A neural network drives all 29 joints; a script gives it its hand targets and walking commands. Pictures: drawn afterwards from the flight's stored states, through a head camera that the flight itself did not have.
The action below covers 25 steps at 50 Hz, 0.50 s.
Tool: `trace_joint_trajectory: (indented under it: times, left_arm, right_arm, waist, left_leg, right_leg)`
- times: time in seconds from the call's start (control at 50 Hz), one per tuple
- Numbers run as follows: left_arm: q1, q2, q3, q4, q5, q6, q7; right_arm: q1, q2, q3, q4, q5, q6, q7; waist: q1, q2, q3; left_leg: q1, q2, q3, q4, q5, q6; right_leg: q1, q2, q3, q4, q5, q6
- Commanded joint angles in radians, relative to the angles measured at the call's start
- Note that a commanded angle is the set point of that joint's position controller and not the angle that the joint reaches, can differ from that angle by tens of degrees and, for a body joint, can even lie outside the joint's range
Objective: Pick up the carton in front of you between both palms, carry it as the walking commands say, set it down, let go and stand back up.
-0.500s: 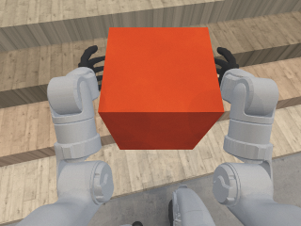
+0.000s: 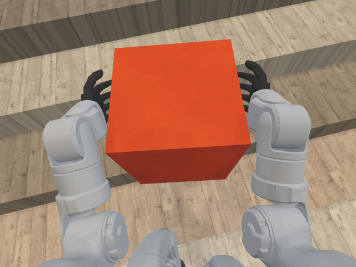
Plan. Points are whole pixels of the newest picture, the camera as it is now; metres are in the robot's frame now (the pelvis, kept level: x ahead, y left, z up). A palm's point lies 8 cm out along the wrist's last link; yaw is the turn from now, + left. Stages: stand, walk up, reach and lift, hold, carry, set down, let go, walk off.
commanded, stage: carry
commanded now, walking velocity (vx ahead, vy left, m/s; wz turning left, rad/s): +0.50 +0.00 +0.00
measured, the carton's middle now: (178, 123) +0.39 +0.00 +0.04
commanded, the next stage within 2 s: none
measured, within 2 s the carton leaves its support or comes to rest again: neither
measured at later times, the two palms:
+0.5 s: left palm out of the picture +0.81 +0.21 +0.51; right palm out of the picture +0.90 -0.07 +0.51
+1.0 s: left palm out of the picture +1.22 +0.15 +0.62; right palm out of the picture +1.26 -0.15 +0.63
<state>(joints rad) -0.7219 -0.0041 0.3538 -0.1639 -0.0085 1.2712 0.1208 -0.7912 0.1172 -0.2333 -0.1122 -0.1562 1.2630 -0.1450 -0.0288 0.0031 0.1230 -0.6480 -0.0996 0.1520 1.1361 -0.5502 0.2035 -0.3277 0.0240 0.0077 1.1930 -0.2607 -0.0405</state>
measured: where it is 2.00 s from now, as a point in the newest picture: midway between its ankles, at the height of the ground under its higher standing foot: outside the picture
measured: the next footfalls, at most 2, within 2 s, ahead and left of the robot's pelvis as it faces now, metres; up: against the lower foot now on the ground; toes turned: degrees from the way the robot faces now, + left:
right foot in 0.22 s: +0.38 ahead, -0.06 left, +0.30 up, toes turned +0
left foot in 0.52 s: +0.60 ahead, +0.04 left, +0.43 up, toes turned +4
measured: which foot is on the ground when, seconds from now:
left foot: down 0.00-0.20, up 0.22-0.50, down 0.52-0.88, up 0.90-1.00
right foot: down 0.00-0.00, up 0.02-0.20, down 0.22-0.58, up 0.60-0.84, down 0.86-1.00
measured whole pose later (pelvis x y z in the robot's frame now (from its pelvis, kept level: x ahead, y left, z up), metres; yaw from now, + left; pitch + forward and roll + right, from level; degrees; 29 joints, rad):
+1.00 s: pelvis +0.84 -0.05 +0.48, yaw +1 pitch +4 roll -2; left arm -0.95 -0.02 0.34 0.17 0.14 1.35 0.12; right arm -0.97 0.00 -0.37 0.21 -0.10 1.34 -0.14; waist 0.08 0.00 0.08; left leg -0.63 -0.08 -0.11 1.81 -0.19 0.08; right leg -0.64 0.06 -0.19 0.87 -0.26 -0.20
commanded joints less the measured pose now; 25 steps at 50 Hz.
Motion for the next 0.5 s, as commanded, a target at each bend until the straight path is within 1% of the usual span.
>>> trace_joint_trajectory:
  times: [0.0,0.02,0.04,0.06,0.08,0.1,0.12,0.14,0.16,0.18,0.2,0.22,0.24,0.26,0.28,0.3,0.32,0.34,0.36,0.38,0.4,0.42,0.44,0.46,0.48]
  left_arm:
    - [-0.647,-0.961,-0.759,-0.011,-0.315,0.002,-0.237]
    - [-0.681,-0.954,-0.751,-0.044,-0.253,-0.005,-0.227]
    - [-0.671,-0.907,-0.702,-0.025,-0.193,-0.011,-0.206]
    - [-0.604,-0.873,-0.664,0.028,-0.126,-0.023,-0.182]
    - [-0.554,-0.829,-0.609,0.051,-0.081,-0.044,-0.162]
    - [-0.548,-0.772,-0.555,0.085,-0.031,-0.065,-0.136]
    - [-0.548,-0.727,-0.524,0.101,0.020,-0.081,-0.113]
    - [-0.543,-0.673,-0.489,0.120,0.065,-0.097,-0.098]
    - [-0.606,-0.616,-0.471,0.112,0.078,-0.113,-0.087]
    - [-0.601,-0.621,-0.433,0.122,0.074,-0.122,-0.080]
    - [-0.626,-0.633,-0.459,0.095,0.077,-0.131,-0.081]
    - [-0.610,-0.624,-0.469,0.094,0.078,-0.130,-0.082]
    - [-0.607,-0.652,-0.496,0.103,0.051,-0.110,-0.091]
    - [-0.654,-0.733,-0.568,0.051,0.001,-0.088,-0.109]
    - [-0.690,-0.823,-0.632,0.011,-0.085,-0.052,-0.137]
    - [-0.757,-0.905,-0.711,-0.045,-0.182,-0.013,-0.162]
    - [-0.822,-0.969,-0.765,-0.069,-0.271,0.016,-0.186]
    - [-0.857,-1.000,-0.784,-0.077,-0.342,0.042,-0.210]
    - [-0.913,-1.017,-0.799,-0.079,-0.411,0.063,-0.234]
    - [-0.958,-1.035,-0.805,-0.059,-0.469,0.077,-0.257]
    - [-1.014,-1.038,-0.801,-0.027,-0.507,0.088,-0.276]
    - [-1.057,-1.048,-0.794,0.029,-0.530,0.094,-0.290]
    - [-1.085,-1.049,-0.775,0.097,-0.550,0.094,-0.302]
    - [-1.114,-1.052,-0.736,0.158,-0.555,0.091,-0.310]
    - [-1.120,-1.063,-0.693,0.231,-0.547,0.087,-0.310]
  right_arm:
    - [-0.526,0.947,0.743,-0.040,0.474,-0.024,0.192]
    - [-0.649,1.010,0.777,-0.115,0.537,-0.033,0.215]
    - [-0.746,1.041,0.798,-0.147,0.602,-0.030,0.239]
    - [-0.828,1.042,0.808,-0.164,0.682,-0.027,0.261]
    - [-0.876,1.022,0.827,-0.188,0.735,-0.030,0.280]
    - [-0.915,1.014,0.840,-0.195,0.776,-0.036,0.296]
    - [-0.926,1.005,0.828,-0.154,0.796,-0.043,0.304]
    - [-0.934,1.000,0.800,-0.100,0.806,-0.049,0.311]
    - [-0.933,0.976,0.790,-0.089,0.831,-0.060,0.310]
    - [-0.966,0.974,0.783,-0.092,0.827,-0.070,0.311]
    - [-1.017,1.014,0.790,-0.100,0.813,-0.072,0.318]
    - [-0.972,0.988,0.758,-0.018,0.810,-0.059,0.316]
    - [-0.915,0.950,0.698,0.033,0.780,-0.049,0.310]
    - [-0.887,0.927,0.670,0.006,0.716,-0.032,0.300]
    - [-0.843,0.910,0.643,-0.009,0.631,-0.012,0.282]
    - [-0.789,0.878,0.602,-0.014,0.556,0.010,0.259]
    - [-0.760,0.827,0.571,-0.020,0.497,0.025,0.234]
    - [-0.710,0.793,0.541,0.002,0.435,0.040,0.207]
    - [-0.669,0.751,0.505,0.031,0.366,0.049,0.183]
    - [-0.642,0.707,0.472,0.067,0.297,0.057,0.161]
    - [-0.637,0.665,0.433,0.126,0.242,0.065,0.145]
    - [-0.641,0.630,0.397,0.177,0.199,0.069,0.135]
    - [-0.636,0.598,0.353,0.237,0.158,0.073,0.126]
    - [-0.627,0.574,0.313,0.278,0.118,0.075,0.116]
    - [-0.638,0.538,0.286,0.298,0.087,0.075,0.110]
  waist:
    - [-0.232,0.238,-0.971]
    - [-0.194,0.091,-0.811]
    - [-0.223,-0.050,-0.643]
    - [-0.204,-0.122,-0.549]
    - [-0.179,-0.164,-0.498]
    - [-0.159,-0.099,-0.473]
    - [-0.145,0.010,-0.506]
    - [-0.069,-0.018,-0.576]
    - [0.018,-0.066,-0.667]
    - [0.167,0.109,-0.840]
    - [0.306,-0.135,-0.835]
    - [0.217,-0.304,-1.061]
    - [0.161,-0.071,-1.108]
    - [0.143,0.004,-0.978]
    - [0.133,-0.008,-0.806]
    - [0.116,0.003,-0.702]
    - [0.125,-0.017,-0.641]
    - [0.143,-0.027,-0.611]
    - [0.158,-0.052,-0.605]
    - [0.188,-0.122,-0.578]
    - [0.192,-0.140,-0.538]
    - [0.190,-0.149,-0.513]
    - [0.167,-0.148,-0.509]
    - [0.120,-0.102,-0.518]
    - [0.033,-0.132,-0.624]
  left_leg:
    - [1.339,0.332,-0.736,-0.462,2.069,0.128]
    - [1.283,0.321,-0.774,-0.530,1.599,0.123]
    - [1.335,0.282,-0.745,-0.543,1.335,0.109]
    - [1.328,0.280,-0.635,-0.559,1.443,0.078]
    - [1.213,0.227,-0.531,-0.611,1.437,0.026]
    - [1.085,0.187,-0.459,-0.672,1.565,-0.030]
    - [1.036,0.195,-0.430,-0.679,1.627,-0.047]
    - [0.880,0.180,-0.359,-0.712,1.662,-0.074]
    - [0.528,0.200,-0.309,-0.684,1.697,-0.063]
    - [0.313,0.221,-0.248,-0.500,1.929,-0.036]
    - [0.084,0.087,-0.186,0.167,0.805,-0.116]
    - [0.068,-0.173,-0.355,0.771,0.196,-0.182]
    - [0.040,-0.133,-0.493,0.953,0.238,-0.165]
    - [-0.043,-0.103,-0.431,0.944,0.247,-0.153]
    - [-0.215,-0.067,-0.332,0.881,0.234,-0.140]
    - [-0.321,-0.051,-0.282,0.884,0.221,-0.117]
    - [-0.380,-0.031,-0.235,0.830,0.137,-0.117]
    - [-0.402,-0.026,-0.177,0.766,0.066,-0.126]
    - [-0.425,-0.032,-0.113,0.708,0.013,-0.121]
    - [-0.480,-0.044,-0.035,0.695,-0.069,-0.109]
    - [-0.519,-0.036,0.021,0.609,-0.137,-0.095]
    - [-0.534,-0.030,0.072,0.497,-0.154,-0.087]
    - [-0.432,-0.009,0.100,0.295,-0.079,-0.079]
    - [-0.106,-0.022,0.128,-0.001,0.052,-0.078]
    - [0.317,-0.072,0.147,-0.153,0.368,-0.062]
  right_leg:
    - [-0.662,0.219,0.237,1.055,-0.284,-0.046]
    - [-0.818,0.183,0.213,1.071,-0.266,-0.046]
    - [-1.075,0.171,0.121,1.101,-0.454,-0.037]
    - [-1.136,0.146,0.044,1.033,-0.503,-0.036]
    - [-1.066,0.104,-0.046,0.782,-0.542,-0.047]
    - [-0.988,0.073,-0.144,0.640,-0.597,-0.063]
    - [-0.924,0.025,-0.117,0.510,-0.657,-0.079]
    - [-0.643,-0.013,-0.097,0.196,-0.549,-0.094]
    - [-0.029,0.002,-0.089,-0.255,-0.201,-0.081]
    - [0.481,0.096,-0.154,-0.302,0.178,-0.092]
    - [0.684,-0.043,0.120,-0.578,0.520,-0.221]
    - [0.753,-0.319,0.666,-0.613,1.122,-0.405]
    - [0.797,-0.348,0.700,-0.590,0.962,-0.375]
    - [0.751,-0.348,0.688,-0.640,0.805,-0.277]
    - [0.726,-0.301,0.595,-0.661,0.704,-0.215]
    - [0.739,-0.266,0.480,-0.653,0.763,-0.173]
    - [0.739,-0.222,0.362,-0.609,0.892,-0.108]
    - [0.731,-0.196,0.279,-0.603,1.083,-0.060]
    - [0.738,-0.172,0.230,-0.624,1.195,-0.031]
    - [0.735,-0.139,0.205,-0.659,1.232,-0.032]
    - [0.710,-0.114,0.182,-0.687,1.281,-0.042]
    - [0.679,-0.097,0.166,-0.715,1.303,-0.062]
    - [0.581,-0.077,0.148,-0.774,1.259,-0.075]
    - [0.350,-0.078,0.067,-0.840,1.319,-0.096]
    - [0.111,-0.094,-0.016,-0.748,1.516,-0.103]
